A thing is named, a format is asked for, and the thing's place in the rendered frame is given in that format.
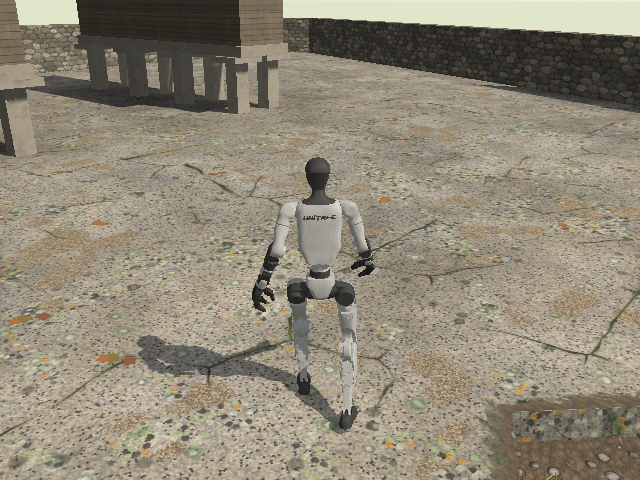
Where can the robot right upper arm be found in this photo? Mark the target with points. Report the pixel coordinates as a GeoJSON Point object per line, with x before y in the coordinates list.
{"type": "Point", "coordinates": [350, 210]}

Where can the left robot hand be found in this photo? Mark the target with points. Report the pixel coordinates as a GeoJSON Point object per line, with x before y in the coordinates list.
{"type": "Point", "coordinates": [257, 298]}

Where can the right robot hand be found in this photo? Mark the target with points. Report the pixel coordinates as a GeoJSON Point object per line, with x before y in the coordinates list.
{"type": "Point", "coordinates": [367, 271]}

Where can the right robot forearm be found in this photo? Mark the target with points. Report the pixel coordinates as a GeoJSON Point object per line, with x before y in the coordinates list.
{"type": "Point", "coordinates": [367, 257]}

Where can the right robot shin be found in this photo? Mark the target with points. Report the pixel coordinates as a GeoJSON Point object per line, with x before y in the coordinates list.
{"type": "Point", "coordinates": [348, 372]}

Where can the robot left upper arm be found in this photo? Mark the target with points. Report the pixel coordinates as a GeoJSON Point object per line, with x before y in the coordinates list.
{"type": "Point", "coordinates": [286, 212]}

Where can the robot head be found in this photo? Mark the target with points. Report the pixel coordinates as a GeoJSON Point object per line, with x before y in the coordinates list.
{"type": "Point", "coordinates": [317, 174]}

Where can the left robot forearm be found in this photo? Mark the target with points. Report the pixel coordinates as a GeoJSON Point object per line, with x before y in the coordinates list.
{"type": "Point", "coordinates": [267, 269]}

